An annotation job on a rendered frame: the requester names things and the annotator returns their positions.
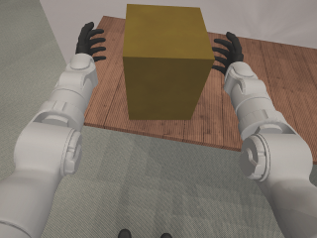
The left robot upper arm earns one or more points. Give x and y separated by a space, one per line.
45 154

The carton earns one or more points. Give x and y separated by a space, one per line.
167 58

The left robot foot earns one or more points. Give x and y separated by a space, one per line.
124 233

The left robot forearm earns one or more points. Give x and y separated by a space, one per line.
69 98

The right robot hand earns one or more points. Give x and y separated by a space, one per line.
233 54

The right robot upper arm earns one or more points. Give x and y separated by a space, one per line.
281 164

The table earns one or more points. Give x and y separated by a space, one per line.
289 74

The left robot hand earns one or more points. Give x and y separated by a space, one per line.
84 43

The right robot forearm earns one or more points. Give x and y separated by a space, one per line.
252 104

